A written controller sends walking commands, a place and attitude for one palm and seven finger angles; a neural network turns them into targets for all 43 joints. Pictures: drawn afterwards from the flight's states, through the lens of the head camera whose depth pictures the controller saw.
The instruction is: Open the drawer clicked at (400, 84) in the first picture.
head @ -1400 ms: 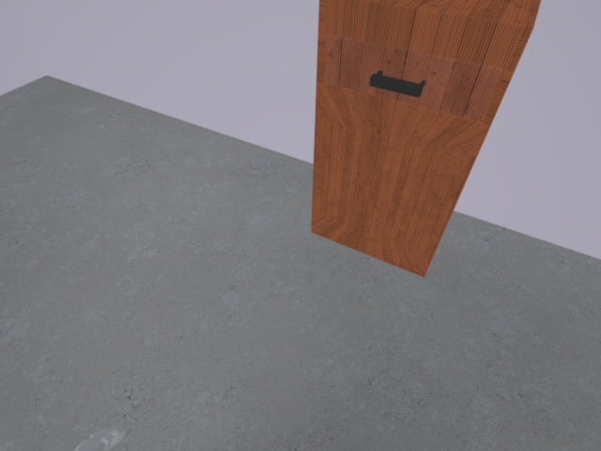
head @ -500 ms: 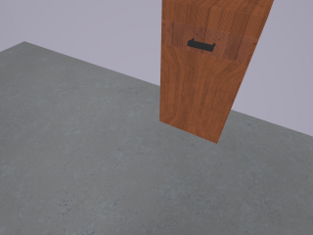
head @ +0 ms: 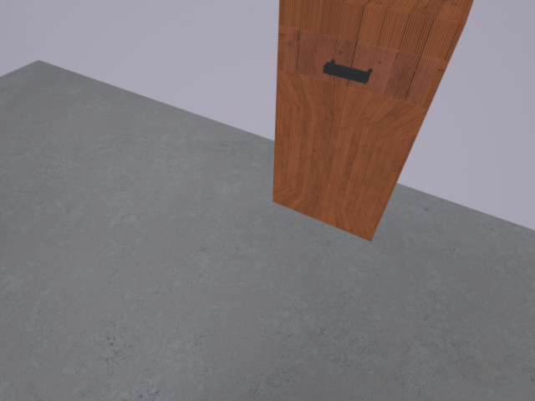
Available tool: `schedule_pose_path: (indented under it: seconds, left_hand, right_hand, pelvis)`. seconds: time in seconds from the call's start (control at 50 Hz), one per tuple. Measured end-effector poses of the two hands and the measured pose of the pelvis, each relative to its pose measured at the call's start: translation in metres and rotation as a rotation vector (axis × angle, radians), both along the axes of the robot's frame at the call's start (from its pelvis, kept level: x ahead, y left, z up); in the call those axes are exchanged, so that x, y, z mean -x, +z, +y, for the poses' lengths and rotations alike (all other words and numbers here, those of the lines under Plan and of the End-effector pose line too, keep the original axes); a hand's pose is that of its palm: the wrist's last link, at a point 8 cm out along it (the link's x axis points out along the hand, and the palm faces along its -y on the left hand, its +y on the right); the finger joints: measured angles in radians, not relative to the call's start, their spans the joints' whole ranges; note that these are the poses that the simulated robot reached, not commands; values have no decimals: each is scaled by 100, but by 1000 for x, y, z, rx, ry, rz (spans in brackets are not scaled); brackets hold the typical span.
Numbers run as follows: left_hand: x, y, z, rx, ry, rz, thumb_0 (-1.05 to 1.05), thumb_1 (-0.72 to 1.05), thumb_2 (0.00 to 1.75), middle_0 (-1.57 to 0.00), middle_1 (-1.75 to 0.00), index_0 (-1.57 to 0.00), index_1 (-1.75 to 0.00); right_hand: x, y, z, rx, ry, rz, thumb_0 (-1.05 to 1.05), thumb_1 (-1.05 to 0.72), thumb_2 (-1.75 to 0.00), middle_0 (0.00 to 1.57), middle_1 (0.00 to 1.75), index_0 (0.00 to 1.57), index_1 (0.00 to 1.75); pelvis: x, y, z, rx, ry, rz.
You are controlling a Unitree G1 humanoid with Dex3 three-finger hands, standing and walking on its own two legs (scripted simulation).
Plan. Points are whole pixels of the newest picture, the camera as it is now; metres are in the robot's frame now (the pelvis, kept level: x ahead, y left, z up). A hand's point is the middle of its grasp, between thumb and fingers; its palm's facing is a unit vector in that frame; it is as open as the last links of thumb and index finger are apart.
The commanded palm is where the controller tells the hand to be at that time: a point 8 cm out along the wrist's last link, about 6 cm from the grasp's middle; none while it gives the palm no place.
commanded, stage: look at it before walking up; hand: left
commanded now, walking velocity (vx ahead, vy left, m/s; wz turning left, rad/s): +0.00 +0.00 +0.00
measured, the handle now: (348, 69) +1.03 -0.19 +0.01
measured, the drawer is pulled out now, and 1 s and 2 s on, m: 0.00 0.00 0.00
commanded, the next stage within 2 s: turn to face it in 0.04 s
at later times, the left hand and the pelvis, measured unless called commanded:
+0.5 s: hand out of the picture +0.07 +0.20 -0.18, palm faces -0.14 -0.95 -0.28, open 7.4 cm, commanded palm none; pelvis -0.01 -0.01 -0.02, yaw -10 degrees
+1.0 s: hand out of the picture +0.08 +0.18 -0.18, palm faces -0.25 -0.94 -0.23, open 7.4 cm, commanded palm none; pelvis -0.02 +0.00 -0.01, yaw -19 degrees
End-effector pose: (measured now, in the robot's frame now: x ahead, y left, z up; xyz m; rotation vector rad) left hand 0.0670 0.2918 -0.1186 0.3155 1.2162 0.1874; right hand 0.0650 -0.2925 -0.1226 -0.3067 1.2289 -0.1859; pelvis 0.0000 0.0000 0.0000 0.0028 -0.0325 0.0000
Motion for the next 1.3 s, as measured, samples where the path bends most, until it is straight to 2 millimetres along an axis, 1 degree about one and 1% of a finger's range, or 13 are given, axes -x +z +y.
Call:
schedule_pose_path:
  seconds: [0.22,0.32,0.46,0.54,0.58,0.72,0.86,0.94,1.04,1.08,1.18,1.24,1.3]
  left_hand:
    - [-8,1,3,-4,-3,-8,1,90,90,-21,-30,-21,-30]
    - [-8,-5,-4,2,-18,22,1,90,90,-21,-30,-20,-30]
    - [-5,-22,-33,43,-75,74,1,91,90,-20,-30,-20,-30]
    - [-5,-27,-57,48,-109,70,1,91,90,-20,-30,-20,-30]
    - [-2,-27,-68,47,-120,61,1,91,90,-21,-30,-20,-30]
    - [8,-14,-90,72,-137,88,1,90,90,-21,-30,-21,-30]
    - [-4,-14,-89,87,-183,77,1,90,90,-21,-30,-21,-30]
    - [-14,-18,-78,97,-205,56,1,90,90,-21,-30,-21,-30]
    - [-29,-32,-57,117,-235,40,1,90,90,-21,-30,-21,-30]
    - [-35,-36,-50,125,-248,40,1,90,90,-21,-30,-20,-30]
    - [-48,-30,-41,129,-296,37,1,91,90,-20,-30,-20,-30]
    - [-50,-28,-41,128,-330,50,1,91,90,-20,-30,-20,-30]
    - [-52,-26,-48,127,-367,76,1,91,90,-20,-30,-20,-30]
  right_hand:
    - [-13,2,3,2,5,-24,1,-91,-89,20,30,21,30]
    - [-9,-4,10,-11,-39,-46,0,-91,-89,20,30,20,30]
    - [23,-25,24,-79,-135,-43,0,-91,-89,20,30,21,30]
    - [46,-47,18,-122,-194,-26,0,-91,-89,20,30,21,30]
    - [56,-53,14,-131,-221,-4,1,-91,-89,20,30,21,30]
    - [78,-33,6,-130,-281,15,1,-91,-89,20,30,20,30]
    - [91,-20,6,-91,-338,-5,1,-91,-89,20,30,20,30]
    - [93,-15,17,-72,-357,-27,1,-91,-89,19,30,20,30]
    - [98,-9,42,-41,-384,-83,1,-91,-89,20,30,20,30]
    - [106,-6,56,-39,-398,-84,0,-91,-89,20,30,20,30]
    - [133,-1,85,-54,-437,-44,0,-91,-89,20,30,20,30]
    - [150,-4,98,-75,-476,-27,0,-91,-89,20,30,20,30]
    - [171,-9,111,-102,-529,-3,0,-91,-89,20,30,21,30]
  pelvis:
    - [-4,0,2,0,-10,1]
    - [-1,-4,3,-4,-55,9]
    - [8,-16,-5,-36,-142,6]
    - [11,-26,-18,-37,-190,1]
    - [15,-28,-23,-25,-194,3]
    - [21,-9,-29,-35,-242,29]
    - [22,-4,-22,-29,-292,49]
    - [23,-5,-10,-17,-319,53]
    - [24,-12,12,11,-347,54]
    - [25,-12,19,5,-359,44]
    - [26,-4,30,16,-402,36]
    - [24,-2,32,15,-429,34]
    - [21,-2,31,11,-449,32]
